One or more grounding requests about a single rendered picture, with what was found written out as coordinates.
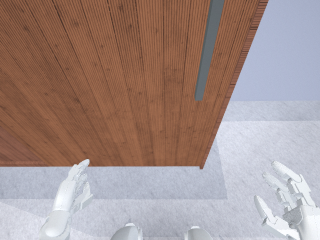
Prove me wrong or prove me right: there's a right robot thigh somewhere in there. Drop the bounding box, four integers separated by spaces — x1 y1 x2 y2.
184 228 213 240

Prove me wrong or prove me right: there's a robot thigh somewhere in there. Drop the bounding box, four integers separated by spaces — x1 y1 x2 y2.
110 225 143 240
184 228 213 240

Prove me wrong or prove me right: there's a left robot thigh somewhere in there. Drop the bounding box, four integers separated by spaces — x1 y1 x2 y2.
110 225 143 240

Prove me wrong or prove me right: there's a handle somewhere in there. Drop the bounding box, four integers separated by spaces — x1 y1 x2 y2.
194 0 225 101

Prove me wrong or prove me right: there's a robot left forearm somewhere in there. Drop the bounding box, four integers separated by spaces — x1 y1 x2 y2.
39 210 72 240

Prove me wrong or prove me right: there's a robot right hand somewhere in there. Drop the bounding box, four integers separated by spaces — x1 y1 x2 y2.
254 161 320 240

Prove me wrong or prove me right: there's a robot left hand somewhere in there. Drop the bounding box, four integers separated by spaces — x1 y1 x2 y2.
52 159 93 215

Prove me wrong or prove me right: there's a wardrobe door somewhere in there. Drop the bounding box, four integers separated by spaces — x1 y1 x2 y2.
0 0 259 167
0 126 43 162

